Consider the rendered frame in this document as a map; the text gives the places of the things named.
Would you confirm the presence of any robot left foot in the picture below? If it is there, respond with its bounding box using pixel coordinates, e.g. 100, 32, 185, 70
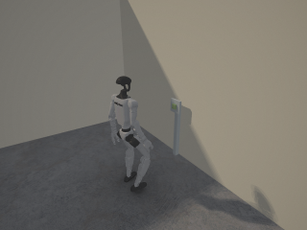
124, 172, 137, 183

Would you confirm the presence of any robot left hand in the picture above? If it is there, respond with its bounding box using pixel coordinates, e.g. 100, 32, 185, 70
110, 131, 120, 145

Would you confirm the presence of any left robot forearm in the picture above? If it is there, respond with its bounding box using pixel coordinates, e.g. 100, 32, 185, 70
108, 116, 117, 132

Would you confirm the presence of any right robot forearm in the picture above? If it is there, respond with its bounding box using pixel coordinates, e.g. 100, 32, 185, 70
133, 121, 148, 143

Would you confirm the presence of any left robot thigh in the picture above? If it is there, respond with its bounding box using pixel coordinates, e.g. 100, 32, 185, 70
116, 131, 134, 157

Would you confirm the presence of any robot left upper arm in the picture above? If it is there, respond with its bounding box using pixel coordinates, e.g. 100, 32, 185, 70
108, 94, 118, 118

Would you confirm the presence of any robot right upper arm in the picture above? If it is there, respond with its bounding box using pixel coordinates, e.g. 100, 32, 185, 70
128, 99, 138, 127

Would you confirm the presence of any panel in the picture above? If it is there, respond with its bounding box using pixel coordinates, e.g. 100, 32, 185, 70
170, 98, 181, 155

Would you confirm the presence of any robot right hand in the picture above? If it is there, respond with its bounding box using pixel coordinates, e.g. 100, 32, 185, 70
143, 140, 154, 153

